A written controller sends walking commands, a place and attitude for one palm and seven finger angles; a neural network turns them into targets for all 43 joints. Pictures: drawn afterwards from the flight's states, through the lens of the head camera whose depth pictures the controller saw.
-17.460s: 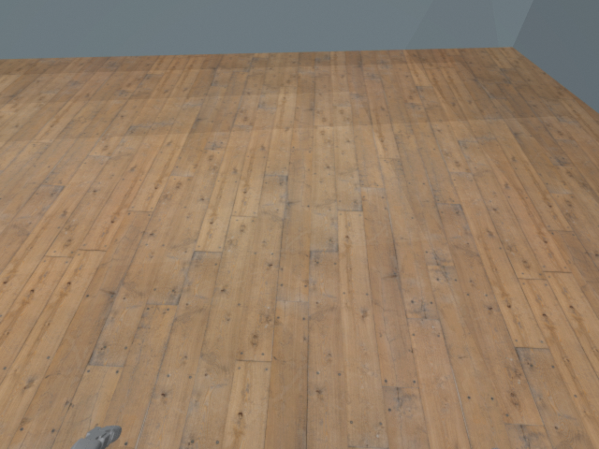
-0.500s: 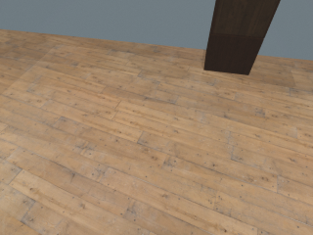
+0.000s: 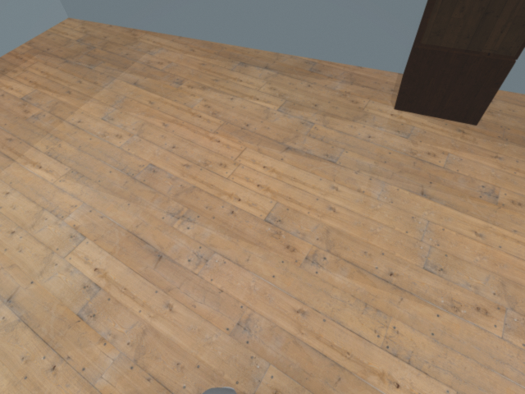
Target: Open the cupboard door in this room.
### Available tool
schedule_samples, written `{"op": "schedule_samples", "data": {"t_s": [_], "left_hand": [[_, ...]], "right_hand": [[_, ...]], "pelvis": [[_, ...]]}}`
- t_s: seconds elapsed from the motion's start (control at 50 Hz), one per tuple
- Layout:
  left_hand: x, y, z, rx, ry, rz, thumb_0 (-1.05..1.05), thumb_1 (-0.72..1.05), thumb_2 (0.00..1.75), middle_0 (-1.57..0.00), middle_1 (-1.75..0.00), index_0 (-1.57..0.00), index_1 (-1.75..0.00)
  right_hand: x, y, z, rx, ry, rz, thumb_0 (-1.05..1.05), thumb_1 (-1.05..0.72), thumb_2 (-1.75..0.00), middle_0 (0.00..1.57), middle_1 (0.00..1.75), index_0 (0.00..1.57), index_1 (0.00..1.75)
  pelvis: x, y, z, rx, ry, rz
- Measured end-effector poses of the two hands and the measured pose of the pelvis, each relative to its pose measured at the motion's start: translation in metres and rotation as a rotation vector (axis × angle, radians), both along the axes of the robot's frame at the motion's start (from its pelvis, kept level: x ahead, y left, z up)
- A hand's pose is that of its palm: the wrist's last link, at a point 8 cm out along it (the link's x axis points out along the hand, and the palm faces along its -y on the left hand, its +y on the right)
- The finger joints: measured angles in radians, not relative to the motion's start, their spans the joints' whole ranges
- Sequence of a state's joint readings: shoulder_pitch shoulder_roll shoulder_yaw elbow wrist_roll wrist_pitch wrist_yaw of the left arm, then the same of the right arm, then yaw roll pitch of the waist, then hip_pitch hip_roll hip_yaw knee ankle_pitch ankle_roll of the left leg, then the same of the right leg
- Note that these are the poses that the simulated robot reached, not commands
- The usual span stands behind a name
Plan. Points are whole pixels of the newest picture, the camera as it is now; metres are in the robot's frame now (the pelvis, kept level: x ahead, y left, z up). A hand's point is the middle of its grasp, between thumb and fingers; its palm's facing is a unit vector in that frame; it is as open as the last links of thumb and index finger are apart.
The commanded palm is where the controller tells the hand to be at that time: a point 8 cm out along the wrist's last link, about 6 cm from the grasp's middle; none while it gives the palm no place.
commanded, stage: turn or walk to find it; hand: left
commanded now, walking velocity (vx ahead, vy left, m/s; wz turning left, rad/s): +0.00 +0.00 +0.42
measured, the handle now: out of the picture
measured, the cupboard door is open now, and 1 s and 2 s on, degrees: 0 0 0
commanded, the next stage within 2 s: stand and wait in 0.16 s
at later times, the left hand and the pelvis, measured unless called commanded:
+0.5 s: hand out of the picture -0.04 +0.24 -0.18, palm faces +0.18 -0.96 -0.20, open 7.3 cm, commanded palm none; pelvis -0.02 +0.05 +0.01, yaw +7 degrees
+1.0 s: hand out of the picture -0.06 +0.21 -0.15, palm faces +0.31 -0.92 -0.25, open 7.3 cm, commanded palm none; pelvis -0.05 +0.01 +0.01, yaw +18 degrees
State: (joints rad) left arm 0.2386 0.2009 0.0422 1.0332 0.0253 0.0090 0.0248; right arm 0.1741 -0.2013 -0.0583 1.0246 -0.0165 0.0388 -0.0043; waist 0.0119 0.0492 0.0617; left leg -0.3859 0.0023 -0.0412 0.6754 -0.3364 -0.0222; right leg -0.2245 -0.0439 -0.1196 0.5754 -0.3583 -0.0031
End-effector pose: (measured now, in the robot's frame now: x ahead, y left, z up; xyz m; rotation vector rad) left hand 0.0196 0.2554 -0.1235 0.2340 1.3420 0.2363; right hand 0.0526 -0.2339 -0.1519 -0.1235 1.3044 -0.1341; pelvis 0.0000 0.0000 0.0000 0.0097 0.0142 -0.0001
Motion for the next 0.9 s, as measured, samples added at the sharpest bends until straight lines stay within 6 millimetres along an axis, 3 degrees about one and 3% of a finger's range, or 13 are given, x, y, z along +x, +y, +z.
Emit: {"op": "schedule_samples", "data": {"t_s": [0.1,0.2,0.34,0.4,0.56,0.66,0.76,0.9], "left_hand": [[-0.018,-0.006,0.010,0.005,-0.015,0.046,0.00,0.91,0.90,-0.20,-0.30,-0.20,-0.30],[-0.034,-0.010,0.004,-0.034,-0.005,0.074,0.00,0.91,0.90,-0.20,-0.30,-0.20,-0.30],[-0.066,0.008,-0.027,-0.108,0.035,0.146,0.00,0.90,0.90,-0.21,-0.30,-0.21,-0.30],[-0.075,0.020,-0.034,-0.116,0.067,0.165,0.00,0.90,0.90,-0.21,-0.30,-0.21,-0.30],[-0.063,0.038,-0.015,-0.098,0.027,0.159,0.00,0.91,0.90,-0.20,-0.30,-0.20,-0.30],[-0.047,0.038,-0.005,-0.062,-0.037,0.149,0.00,0.91,0.90,-0.20,-0.30,-0.20,-0.30],[-0.040,0.025,0.000,-0.016,-0.111,0.155,0.00,0.91,0.90,-0.20,-0.30,-0.20,-0.30],[-0.071,0.001,0.010,-0.013,-0.119,0.221,0.00,0.91,0.90,-0.20,-0.30,-0.20,-0.30]], "right_hand": [[0.014,-0.010,0.007,-0.010,-0.006,0.045,0.01,-0.91,-0.90,0.20,0.30,0.20,0.30],[0.032,-0.008,0.015,-0.035,-0.025,0.099,0.01,-0.91,-0.90,0.20,0.30,0.20,0.30],[0.062,0.026,0.023,-0.091,-0.091,0.195,0.01,-0.91,-0.90,0.20,0.30,0.20,0.30],[0.064,0.046,0.031,-0.095,-0.121,0.212,0.01,-0.91,-0.90,0.20,0.30,0.20,0.30],[0.037,0.072,0.034,-0.056,-0.109,0.178,0.00,-0.91,-0.90,0.20,0.30,0.20,0.30],[0.012,0.057,0.025,-0.043,-0.054,0.167,0.00,-0.93,-0.90,0.20,0.30,0.20,0.30],[-0.014,0.031,0.006,-0.021,0.022,0.164,0.00,-0.91,-0.90,0.20,0.30,0.20,0.30],[-0.023,0.008,0.007,-0.026,0.084,0.204,0.01,-0.91,-0.90,0.20,0.30,0.20,0.30]], "pelvis": [[-0.003,-0.001,0.007,0.029,-0.008,0.043],[-0.007,0.006,0.008,0.026,-0.012,0.089],[-0.012,0.033,-0.005,-0.016,-0.010,0.128],[-0.014,0.041,-0.003,-0.004,-0.023,0.122],[-0.021,0.052,0.011,-0.019,-0.037,0.136],[-0.029,0.045,0.010,-0.010,-0.034,0.163],[-0.036,0.025,0.002,0.016,-0.028,0.198],[-0.047,0.012,0.008,0.023,-0.035,0.268]]}}
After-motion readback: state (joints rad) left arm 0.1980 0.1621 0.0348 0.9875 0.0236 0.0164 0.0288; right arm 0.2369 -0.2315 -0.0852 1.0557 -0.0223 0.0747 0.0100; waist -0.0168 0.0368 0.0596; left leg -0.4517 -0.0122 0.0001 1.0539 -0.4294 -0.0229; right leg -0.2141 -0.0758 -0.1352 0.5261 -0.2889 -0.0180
